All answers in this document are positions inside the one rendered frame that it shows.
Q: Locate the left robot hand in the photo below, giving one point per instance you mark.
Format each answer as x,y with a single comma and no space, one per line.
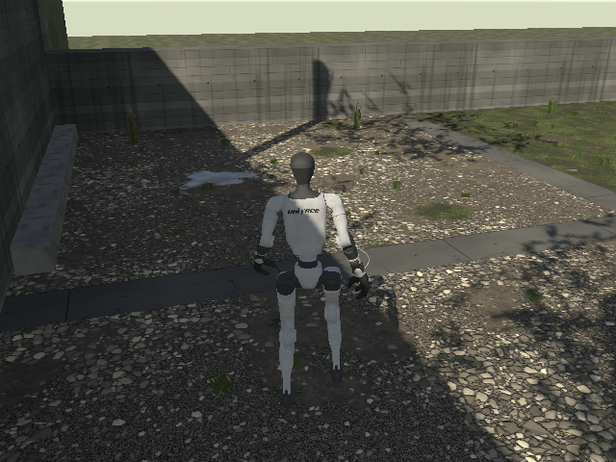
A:
267,262

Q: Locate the right robot hand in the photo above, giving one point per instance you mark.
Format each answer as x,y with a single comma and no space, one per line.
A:
364,285

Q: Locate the robot left foot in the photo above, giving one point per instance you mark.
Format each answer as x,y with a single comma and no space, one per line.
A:
286,400

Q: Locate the robot left thigh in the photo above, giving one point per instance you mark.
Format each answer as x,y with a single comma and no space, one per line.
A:
285,287

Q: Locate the robot right forearm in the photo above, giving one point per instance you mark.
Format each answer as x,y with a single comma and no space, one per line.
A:
353,258

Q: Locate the robot right upper arm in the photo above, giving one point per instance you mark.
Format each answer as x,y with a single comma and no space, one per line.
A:
335,203

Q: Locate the robot left forearm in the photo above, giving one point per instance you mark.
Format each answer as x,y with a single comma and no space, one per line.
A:
261,252

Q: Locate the robot left upper arm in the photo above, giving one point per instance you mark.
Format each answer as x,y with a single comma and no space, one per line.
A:
274,205

